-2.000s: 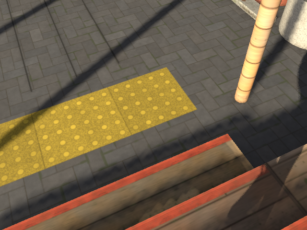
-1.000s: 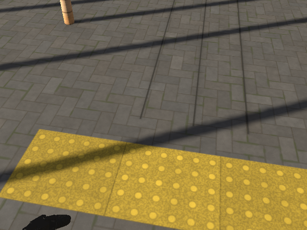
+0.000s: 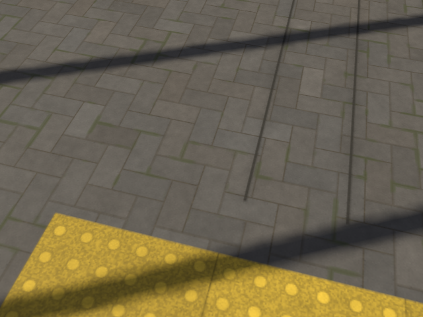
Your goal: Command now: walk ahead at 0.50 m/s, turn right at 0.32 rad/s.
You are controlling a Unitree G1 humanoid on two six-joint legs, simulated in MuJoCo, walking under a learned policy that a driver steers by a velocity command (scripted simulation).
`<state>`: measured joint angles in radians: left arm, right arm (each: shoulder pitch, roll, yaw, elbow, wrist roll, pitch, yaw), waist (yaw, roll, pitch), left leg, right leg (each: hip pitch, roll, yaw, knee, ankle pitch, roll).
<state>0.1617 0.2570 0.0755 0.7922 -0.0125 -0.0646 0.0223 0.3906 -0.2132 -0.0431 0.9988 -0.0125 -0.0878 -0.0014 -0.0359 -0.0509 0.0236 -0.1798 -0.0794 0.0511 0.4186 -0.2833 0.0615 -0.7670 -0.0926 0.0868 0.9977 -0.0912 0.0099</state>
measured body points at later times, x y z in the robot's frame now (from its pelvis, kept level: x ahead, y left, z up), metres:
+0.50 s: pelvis +0.28 -0.07 +0.01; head +0.31 -0.10 +0.46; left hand +0.42 +0.17 -0.10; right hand +0.39 -0.38 -0.09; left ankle +0.45 +0.09 -0.67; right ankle +0.27 -0.13 -0.74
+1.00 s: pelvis +0.55 -0.11 +0.01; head +0.58 -0.12 +0.46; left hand +0.83 +0.03 -0.09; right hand +0.44 -0.37 -0.11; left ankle +0.57 -0.01 -0.74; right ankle +0.54 -0.30 -0.67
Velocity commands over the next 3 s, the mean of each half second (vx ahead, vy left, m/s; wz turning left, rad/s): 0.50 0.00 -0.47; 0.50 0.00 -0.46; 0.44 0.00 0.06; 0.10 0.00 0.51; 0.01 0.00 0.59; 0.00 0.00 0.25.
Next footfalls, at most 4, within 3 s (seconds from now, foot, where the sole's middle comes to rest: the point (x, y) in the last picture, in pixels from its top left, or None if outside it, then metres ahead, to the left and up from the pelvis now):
0.22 right None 0.31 -0.14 -0.77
0.72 left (219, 271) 0.61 -0.03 -0.77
1.22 right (319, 240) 0.71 -0.38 -0.77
1.70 left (274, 179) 0.97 -0.26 -0.77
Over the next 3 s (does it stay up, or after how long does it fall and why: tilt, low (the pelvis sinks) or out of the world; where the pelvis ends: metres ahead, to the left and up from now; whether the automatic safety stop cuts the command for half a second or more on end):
stays up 0.80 -0.31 0.00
